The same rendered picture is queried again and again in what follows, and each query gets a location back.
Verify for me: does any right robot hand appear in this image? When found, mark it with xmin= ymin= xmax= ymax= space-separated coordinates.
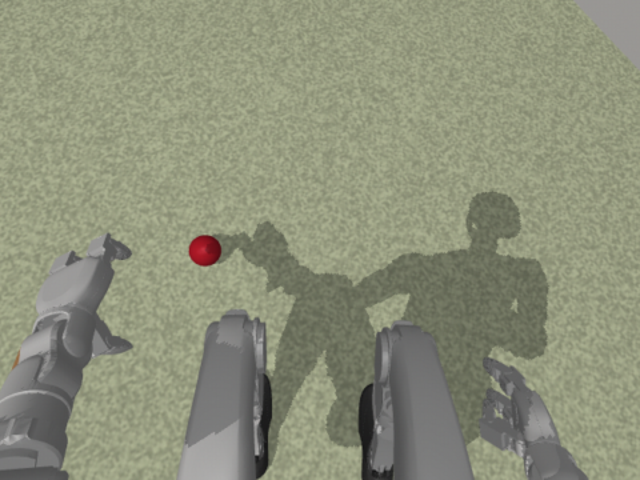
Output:
xmin=479 ymin=357 xmax=561 ymax=460

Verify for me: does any right robot foot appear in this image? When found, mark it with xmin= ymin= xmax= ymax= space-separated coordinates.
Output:
xmin=358 ymin=383 xmax=393 ymax=480

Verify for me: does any left robot foot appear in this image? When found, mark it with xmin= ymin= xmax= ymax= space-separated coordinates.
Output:
xmin=255 ymin=373 xmax=272 ymax=480

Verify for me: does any left robot hand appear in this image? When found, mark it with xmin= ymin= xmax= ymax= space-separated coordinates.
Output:
xmin=36 ymin=233 xmax=133 ymax=359

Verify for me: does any right robot arm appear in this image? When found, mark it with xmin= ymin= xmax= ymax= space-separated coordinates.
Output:
xmin=524 ymin=443 xmax=589 ymax=480

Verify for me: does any left robot arm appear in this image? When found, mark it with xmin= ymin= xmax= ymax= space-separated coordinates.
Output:
xmin=0 ymin=306 xmax=96 ymax=480

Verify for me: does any ball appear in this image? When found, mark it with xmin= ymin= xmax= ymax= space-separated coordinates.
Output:
xmin=189 ymin=235 xmax=221 ymax=266

